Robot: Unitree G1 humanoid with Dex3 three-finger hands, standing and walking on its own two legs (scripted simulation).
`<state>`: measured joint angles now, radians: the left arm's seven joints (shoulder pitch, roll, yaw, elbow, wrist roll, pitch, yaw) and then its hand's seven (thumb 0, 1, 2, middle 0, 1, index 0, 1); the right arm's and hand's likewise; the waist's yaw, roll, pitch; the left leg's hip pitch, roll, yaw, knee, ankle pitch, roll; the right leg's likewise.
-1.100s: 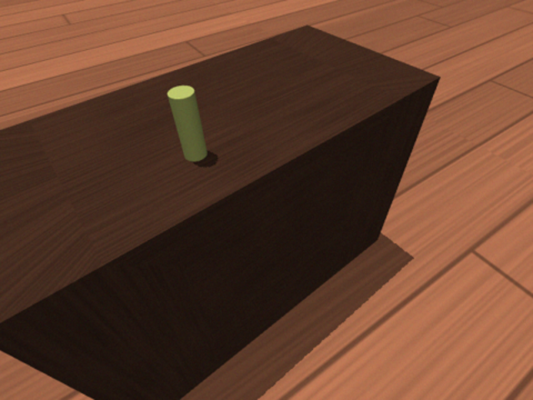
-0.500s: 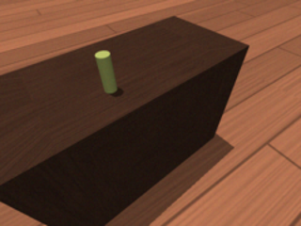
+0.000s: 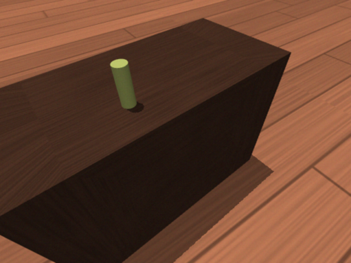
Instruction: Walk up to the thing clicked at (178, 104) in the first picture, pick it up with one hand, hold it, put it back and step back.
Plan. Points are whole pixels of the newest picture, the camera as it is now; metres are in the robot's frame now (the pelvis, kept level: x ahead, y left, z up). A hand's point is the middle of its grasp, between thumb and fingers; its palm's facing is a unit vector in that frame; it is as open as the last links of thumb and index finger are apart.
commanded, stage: stand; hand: right
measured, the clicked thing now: (124, 85) +0.61 +0.19 +0.09
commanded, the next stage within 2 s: walk up in 0.02 s
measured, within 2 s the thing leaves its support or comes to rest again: neither
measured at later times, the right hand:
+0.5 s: hand (253, 254) +0.20 -0.17 -0.15, palm faces -0.31 +0.83 -0.47, open 7.4 cm
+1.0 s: hand (221, 200) +0.35 -0.11 -0.17, palm faces -0.56 +0.72 -0.41, open 7.4 cm
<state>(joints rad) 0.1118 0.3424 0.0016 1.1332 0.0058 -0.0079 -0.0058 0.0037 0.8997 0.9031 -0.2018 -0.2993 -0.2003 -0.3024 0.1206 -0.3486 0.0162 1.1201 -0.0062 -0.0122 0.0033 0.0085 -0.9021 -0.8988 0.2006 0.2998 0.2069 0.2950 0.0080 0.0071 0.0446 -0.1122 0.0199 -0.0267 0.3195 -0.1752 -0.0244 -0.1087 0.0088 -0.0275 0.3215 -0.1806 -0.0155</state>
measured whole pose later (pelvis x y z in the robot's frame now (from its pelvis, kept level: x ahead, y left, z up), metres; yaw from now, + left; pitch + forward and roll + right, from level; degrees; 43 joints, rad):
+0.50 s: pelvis +0.05 +0.09 -0.03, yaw +19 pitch -2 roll +0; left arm 0.16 0.48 0.08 0.87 0.01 0.04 -0.03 0.01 0.90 0.90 -0.20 -0.30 -0.20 -0.30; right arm 0.29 -0.40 -0.06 0.83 -0.01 -0.02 0.02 0.01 -0.90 -0.90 0.20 0.30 0.21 0.29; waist -0.01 -0.09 0.13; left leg -0.40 0.01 -0.02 0.69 -0.26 0.00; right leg -0.41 -0.09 -0.01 1.11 -0.51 -0.03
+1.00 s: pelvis +0.09 +0.05 -0.03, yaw +33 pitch +0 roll +2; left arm 0.25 0.38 0.05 0.79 0.03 0.00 -0.01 0.00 0.90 0.90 -0.21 -0.30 -0.20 -0.30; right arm 0.17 -0.44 -0.06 0.76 0.00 0.01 -0.01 0.01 -0.90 -0.90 0.20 0.30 0.21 0.30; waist 0.06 0.00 0.14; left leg -0.45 -0.03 -0.01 0.92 -0.49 0.01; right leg -0.34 -0.11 -0.11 0.76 -0.40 -0.01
